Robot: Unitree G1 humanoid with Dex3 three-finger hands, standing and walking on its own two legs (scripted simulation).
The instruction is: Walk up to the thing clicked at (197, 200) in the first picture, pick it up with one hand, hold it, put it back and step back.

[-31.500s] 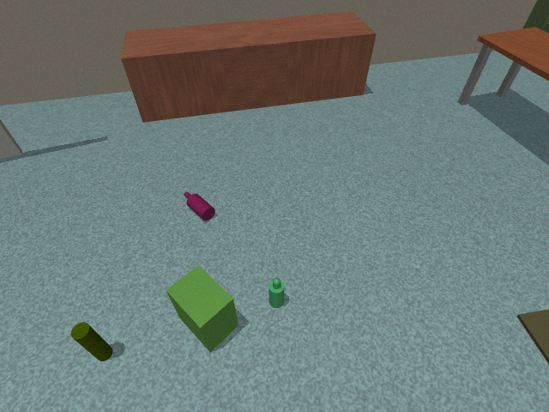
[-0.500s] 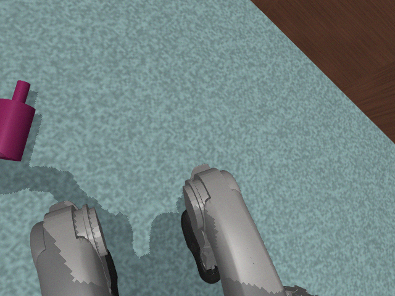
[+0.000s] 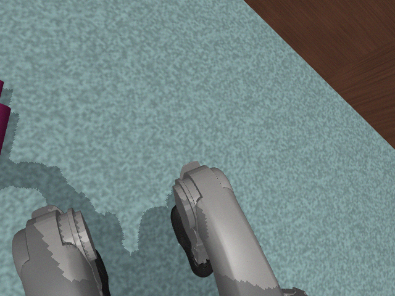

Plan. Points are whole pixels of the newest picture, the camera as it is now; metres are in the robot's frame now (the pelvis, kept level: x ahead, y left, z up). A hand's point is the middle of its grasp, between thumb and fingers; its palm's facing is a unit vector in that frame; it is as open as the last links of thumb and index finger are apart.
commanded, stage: rise first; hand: left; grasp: from above
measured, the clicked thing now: out of the picture +0.53 +0.30 -0.30
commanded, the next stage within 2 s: none
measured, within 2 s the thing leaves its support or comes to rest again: neither
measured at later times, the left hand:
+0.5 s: hand out of the picture +0.46 +0.33 -0.18, palm faces -0.04 -0.46 -0.89, open 14.2 cm
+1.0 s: hand out of the picture +0.45 +0.34 -0.18, palm faces -0.05 -0.45 -0.89, open 14.1 cm
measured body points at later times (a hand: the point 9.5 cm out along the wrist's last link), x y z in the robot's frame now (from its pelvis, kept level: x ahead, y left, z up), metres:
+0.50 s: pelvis +0.00 +0.00 +0.00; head +0.28 +0.08 +0.35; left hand +0.46 +0.35 -0.13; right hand -0.02 -0.26 -0.06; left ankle +0.07 +0.14 -0.30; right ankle +0.12 -0.12 -0.30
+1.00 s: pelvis +0.00 +0.00 +0.01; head +0.28 +0.08 +0.35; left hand +0.46 +0.35 -0.13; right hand -0.01 -0.26 -0.06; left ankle +0.07 +0.14 -0.30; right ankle +0.12 -0.12 -0.30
